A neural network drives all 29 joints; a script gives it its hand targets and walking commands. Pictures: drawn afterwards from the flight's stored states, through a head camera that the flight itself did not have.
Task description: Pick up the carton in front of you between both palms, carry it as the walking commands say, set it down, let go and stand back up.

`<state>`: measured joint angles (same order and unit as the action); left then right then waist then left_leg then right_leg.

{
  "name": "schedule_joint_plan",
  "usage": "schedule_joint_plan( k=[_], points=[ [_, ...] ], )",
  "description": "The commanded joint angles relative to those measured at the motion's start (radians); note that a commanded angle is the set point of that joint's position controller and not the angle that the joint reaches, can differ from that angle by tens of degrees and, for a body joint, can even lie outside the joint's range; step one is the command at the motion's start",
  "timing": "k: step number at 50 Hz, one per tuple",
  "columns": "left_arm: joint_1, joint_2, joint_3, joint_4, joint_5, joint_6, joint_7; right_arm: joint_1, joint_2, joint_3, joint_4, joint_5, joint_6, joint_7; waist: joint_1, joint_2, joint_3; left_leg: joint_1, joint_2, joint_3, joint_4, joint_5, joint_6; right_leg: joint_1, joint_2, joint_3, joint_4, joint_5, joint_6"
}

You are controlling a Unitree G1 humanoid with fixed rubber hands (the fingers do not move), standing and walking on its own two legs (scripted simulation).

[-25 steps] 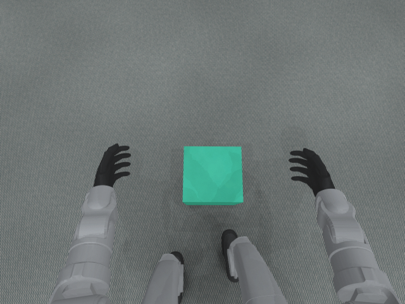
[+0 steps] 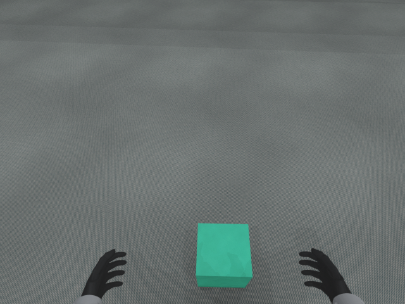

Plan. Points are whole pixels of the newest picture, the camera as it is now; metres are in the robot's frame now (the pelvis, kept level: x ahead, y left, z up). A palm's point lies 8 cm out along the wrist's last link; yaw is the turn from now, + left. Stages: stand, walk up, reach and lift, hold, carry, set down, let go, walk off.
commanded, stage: let go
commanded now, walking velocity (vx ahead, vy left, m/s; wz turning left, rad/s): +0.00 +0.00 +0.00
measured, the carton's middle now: (222, 256) +0.37 -0.06 -0.65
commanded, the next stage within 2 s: stand in 0.40 s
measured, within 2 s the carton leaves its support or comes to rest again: neither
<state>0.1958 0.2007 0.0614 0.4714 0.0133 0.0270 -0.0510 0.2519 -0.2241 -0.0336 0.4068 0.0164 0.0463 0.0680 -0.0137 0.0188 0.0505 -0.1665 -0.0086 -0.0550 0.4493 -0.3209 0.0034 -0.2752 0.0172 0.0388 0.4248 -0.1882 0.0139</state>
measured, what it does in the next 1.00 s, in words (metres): stands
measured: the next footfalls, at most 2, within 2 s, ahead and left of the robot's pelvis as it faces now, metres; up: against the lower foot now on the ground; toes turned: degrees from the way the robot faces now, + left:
none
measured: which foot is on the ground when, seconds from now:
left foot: down 0.00-1.00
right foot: down 0.00-1.00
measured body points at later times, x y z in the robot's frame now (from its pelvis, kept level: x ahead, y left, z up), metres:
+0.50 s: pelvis +0.00 -0.01 -0.01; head +0.01 -0.01 +0.44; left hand +0.16 +0.25 -0.09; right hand +0.17 -0.27 -0.09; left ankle -0.05 +0.12 -0.74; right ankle +0.02 -0.13 -0.74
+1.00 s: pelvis +0.01 -0.02 +0.00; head +0.02 -0.03 +0.45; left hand +0.13 +0.28 -0.10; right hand +0.14 -0.31 -0.11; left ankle -0.05 +0.12 -0.74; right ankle +0.02 -0.13 -0.74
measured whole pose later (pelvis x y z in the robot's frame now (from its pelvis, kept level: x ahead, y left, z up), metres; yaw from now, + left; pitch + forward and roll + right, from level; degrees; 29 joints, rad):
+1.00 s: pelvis +0.01 -0.02 +0.00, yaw +2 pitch -1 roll +0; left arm 0.15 0.33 0.03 0.84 0.03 0.00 0.02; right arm 0.22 -0.36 -0.02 0.76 -0.04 0.01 -0.03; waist 0.00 0.04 0.02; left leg -0.10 0.00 -0.09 0.47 -0.35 -0.02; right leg -0.22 0.02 0.00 0.50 -0.26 -0.01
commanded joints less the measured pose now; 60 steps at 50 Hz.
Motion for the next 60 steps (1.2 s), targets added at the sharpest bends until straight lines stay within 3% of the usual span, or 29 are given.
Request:
schedule_joint_plan(
  k=[1, 7, 14, 15, 16, 20, 21, 25, 31, 36, 49, 60],
  points=[
    [-0.030, 0.077, 0.006, -0.112, -0.006, 0.016, -0.012, -0.052, -0.097, -0.034, -0.092, -0.010, 0.016, 0.002, 0.011, 0.026, -0.042, -0.191, -0.001, 0.024, -0.154, 0.131, -0.014, 0.344, 0.048, -0.048, 0.005, 0.166, 0.009],
    [-0.041, 0.084, -0.004, -0.132, -0.010, 0.060, -0.021, -0.043, -0.098, -0.049, -0.080, -0.032, 0.063, 0.000, -0.003, -0.003, 0.013, -0.185, 0.006, 0.021, -0.160, 0.120, -0.006, 0.393, 0.050, -0.046, 0.013, 0.168, 0.008],
    [-0.025, 0.092, 0.010, -0.135, 0.004, 0.082, -0.018, -0.049, -0.087, -0.051, -0.092, -0.031, 0.078, 0.001, 0.009, 0.009, -0.003, -0.136, -0.011, 0.027, -0.125, 0.217, -0.016, 0.410, 0.045, -0.036, 0.014, 0.228, 0.000],
    [0.030, 0.095, 0.009, -0.072, -0.015, 0.052, 0.003, -0.078, -0.122, -0.053, -0.139, -0.046, 0.129, -0.024, 0.010, -0.003, -0.055, -0.069, -0.015, 0.032, -0.072, 0.324, -0.023, 0.369, 0.075, -0.044, 0.039, 0.216, 0.011],
    [0.020, 0.095, 0.005, -0.088, -0.008, 0.047, 0.012, -0.054, -0.118, -0.040, -0.121, -0.040, 0.140, -0.034, 0.012, 0.020, -0.057, -0.066, -0.021, 0.031, -0.059, 0.355, -0.029, 0.351, 0.072, -0.045, 0.044, 0.219, 0.007],
    [-0.010, 0.099, -0.002, -0.104, -0.012, 0.042, 0.021, -0.054, -0.101, -0.022, -0.122, -0.028, 0.151, -0.048, 0.005, 0.020, -0.063, -0.081, -0.028, 0.028, -0.054, 0.344, -0.027, 0.311, 0.066, -0.035, 0.055, 0.243, 0.009],
    [-0.006, 0.232, 0.045, 0.048, 0.028, 0.025, 0.056, -0.083, -0.207, -0.055, 0.019, -0.044, 0.081, -0.084, 0.034, 0.044, -0.050, -0.124, 0.029, 0.018, -0.007, 0.229, -0.039, 0.157, -0.051, -0.018, 0.054, 0.196, 0.006],
    [-0.036, 0.214, 0.031, 0.098, 0.037, -0.005, 0.070, -0.063, -0.187, -0.050, 0.074, -0.061, 0.005, -0.092, 0.013, 0.010, -0.051, -0.077, 0.045, -0.025, -0.017, 0.054, -0.018, 0.058, -0.057, 0.023, 0.025, -0.017, -0.013],
    [-0.053, 0.236, 0.022, 0.172, 0.033, -0.028, 0.064, -0.064, -0.225, -0.045, 0.151, -0.059, -0.030, -0.086, 0.010, -0.017, -0.095, -0.041, 0.058, -0.044, -0.005, 0.204, -0.012, 0.088, -0.068, 0.032, 0.044, 0.132, -0.024],
    [-0.050, 0.265, 0.019, 0.222, 0.028, -0.035, 0.072, -0.048, -0.246, -0.040, 0.207, -0.058, -0.040, -0.094, 0.010, -0.022, -0.105, -0.012, 0.064, -0.052, -0.010, 0.261, -0.012, 0.111, -0.080, 0.041, 0.039, 0.186, -0.031],
    [-0.070, 0.292, 0.012, 0.315, 0.019, -0.040, 0.074, -0.040, -0.271, -0.023, 0.294, -0.052, -0.052, -0.101, 0.018, -0.012, -0.087, -0.008, 0.076, -0.064, -0.039, 0.282, -0.009, 0.159, -0.096, 0.055, 0.015, 0.226, -0.039],
    [-0.093, 0.303, 0.009, 0.381, 0.015, -0.040, 0.071, -0.051, -0.286, -0.014, 0.352, -0.050, -0.057, -0.103, 0.022, -0.010, -0.068, -0.004, 0.085, -0.073, -0.078, 0.242, -0.002, 0.170, -0.100, 0.066, -0.020, 0.188, -0.039]
  ],
)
